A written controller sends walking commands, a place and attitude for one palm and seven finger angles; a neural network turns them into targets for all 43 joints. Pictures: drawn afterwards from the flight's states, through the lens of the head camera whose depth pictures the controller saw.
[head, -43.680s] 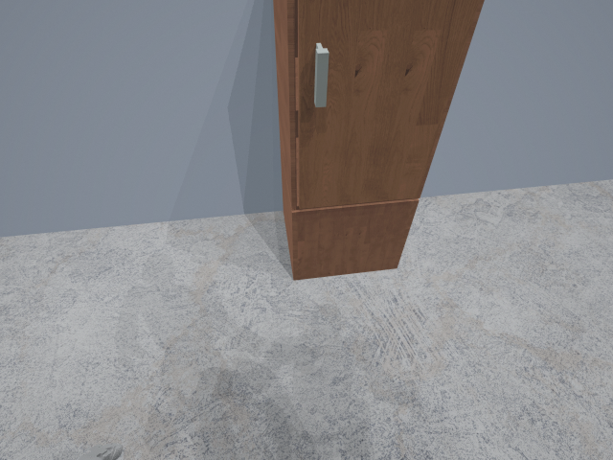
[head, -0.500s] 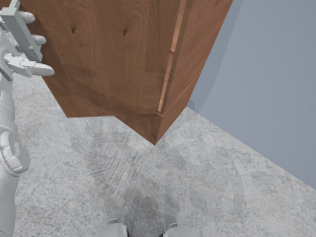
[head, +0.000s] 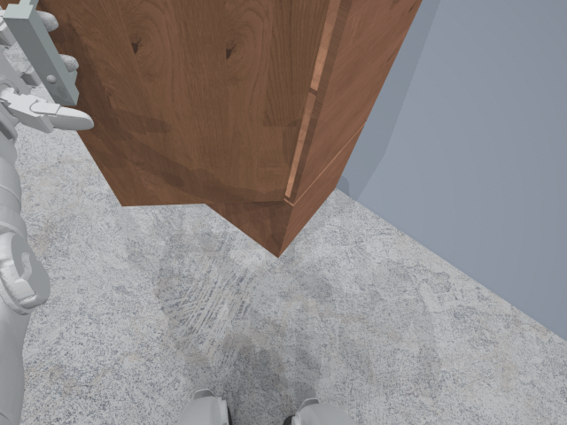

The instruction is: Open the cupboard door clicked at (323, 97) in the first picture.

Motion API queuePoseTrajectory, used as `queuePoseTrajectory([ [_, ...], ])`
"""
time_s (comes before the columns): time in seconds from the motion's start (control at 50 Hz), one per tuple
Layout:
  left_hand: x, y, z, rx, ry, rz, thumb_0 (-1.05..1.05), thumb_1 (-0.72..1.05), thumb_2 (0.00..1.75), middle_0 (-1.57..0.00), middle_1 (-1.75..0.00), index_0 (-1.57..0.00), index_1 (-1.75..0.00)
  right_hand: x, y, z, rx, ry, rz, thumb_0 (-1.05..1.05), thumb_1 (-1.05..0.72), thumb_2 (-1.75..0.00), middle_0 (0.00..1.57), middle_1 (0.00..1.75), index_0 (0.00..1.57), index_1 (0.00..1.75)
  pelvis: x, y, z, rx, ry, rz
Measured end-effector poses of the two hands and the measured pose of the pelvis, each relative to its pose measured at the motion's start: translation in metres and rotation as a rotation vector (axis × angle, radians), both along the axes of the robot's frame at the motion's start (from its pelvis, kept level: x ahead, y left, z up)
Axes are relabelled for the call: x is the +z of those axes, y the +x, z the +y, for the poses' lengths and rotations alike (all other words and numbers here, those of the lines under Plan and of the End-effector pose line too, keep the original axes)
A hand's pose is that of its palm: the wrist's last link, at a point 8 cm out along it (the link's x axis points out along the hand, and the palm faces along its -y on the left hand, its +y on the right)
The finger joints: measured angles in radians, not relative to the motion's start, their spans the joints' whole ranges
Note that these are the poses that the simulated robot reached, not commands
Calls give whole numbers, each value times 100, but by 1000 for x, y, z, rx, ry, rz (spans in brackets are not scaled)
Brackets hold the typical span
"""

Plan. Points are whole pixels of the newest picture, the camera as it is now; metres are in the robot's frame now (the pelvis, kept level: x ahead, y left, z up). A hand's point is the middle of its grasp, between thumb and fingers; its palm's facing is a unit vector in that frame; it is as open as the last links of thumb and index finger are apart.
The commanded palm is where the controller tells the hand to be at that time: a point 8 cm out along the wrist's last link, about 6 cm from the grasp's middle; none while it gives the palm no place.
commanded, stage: close the thumb around the handle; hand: left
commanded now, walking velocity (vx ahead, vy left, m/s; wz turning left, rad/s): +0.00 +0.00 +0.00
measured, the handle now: (50, 49) +0.58 +0.25 +0.14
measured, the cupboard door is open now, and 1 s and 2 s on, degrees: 43 44 89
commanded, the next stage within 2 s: pull the door open along its arc in 0.62 s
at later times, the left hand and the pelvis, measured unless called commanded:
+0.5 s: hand (57, 81) +0.53 +0.23 +0.13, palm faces +0.00 -1.00 +0.02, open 6.2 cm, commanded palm +0.52 +0.27 +0.13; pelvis +0.00 +0.00 +0.00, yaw +0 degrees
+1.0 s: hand (62, 87) +0.52 +0.22 +0.13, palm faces +0.02 -1.00 +0.02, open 5.9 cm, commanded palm +0.48 +0.27 +0.13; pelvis +0.01 +0.00 +0.00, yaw -1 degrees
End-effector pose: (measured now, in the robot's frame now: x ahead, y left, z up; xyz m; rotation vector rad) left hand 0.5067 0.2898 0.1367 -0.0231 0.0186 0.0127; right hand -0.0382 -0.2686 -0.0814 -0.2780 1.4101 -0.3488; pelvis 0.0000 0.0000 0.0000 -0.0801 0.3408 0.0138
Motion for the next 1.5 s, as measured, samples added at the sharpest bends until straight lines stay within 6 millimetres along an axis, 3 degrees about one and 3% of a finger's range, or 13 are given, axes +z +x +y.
queuePoseTrajectory([
  [0.16, -4, 1, -6, -2, -14, 29, -1, -25, 41, -32, -123, -32, -123, -2, -1, 6, -4, 16, 0, 0, -91, -90, 21, 30, 20, 30, 1, 1, 2, -3, 1, -4],
  [0.52, -3, 1, -6, -16, -2, 18, 0, 64, 79, -39, -133, -38, -132, -3, -2, 8, -5, 18, 6, 0, -90, -90, 21, 30, 20, 30, 0, 1, 3, -1, 0, -3],
  [0.84, -3, 4, -10, 5, -6, 21, 0, 69, 82, -32, -135, -38, -135, -2, -6, 4, -17, 16, 1, 0, -91, -90, 21, 30, 20, 30, 0, 0, -1, -9, 3, -1],
  [1.0, -4, -9, -11, 5, 5, 7, 0, 70, 78, -33, -135, -36, -135, -2, 1, 4, -33, 39, -20, 0, -91, -90, 21, 30, 20, 30, 4, 7, -1, -25, 12, -20],
  [1.12, -5, -35, -15, -14, 8, -13, 0, 69, 75, -33, -135, -35, -134, -3, 30, 3, -29, 65, -105, 0, -91, -90, 21, 30, 20, 30, 10, 14, -2, -36, 24, -59],
  [1.24, -6, -75, -24, -43, -8, -31, 0, 67, 72, -33, -134, -33, -132, 2, 86, 2, 13, 87, -283, 0, -91, -90, 20, 30, 20, 30, 16, 19, -3, -46, 38, -111],
  [1.4, -7, -133, -57, 168, -52, -42, 0, 65, 74, -33, -132, -35, -127, 15, 171, 12, 150, 144, -525, 0, -91, -90, 20, 30, 20, 30, 20, 15, -8, -32, 56, -171],
  [1.5, -6, -165, -82, 286, -37, -32, 0, 64, 75, -33, -131, -34, -128, 24, 204, 21, 218, 177, -604, 0, -91, -90, 20, 30, 20, 30, 22, 11, -16, -15, 65, -212],
])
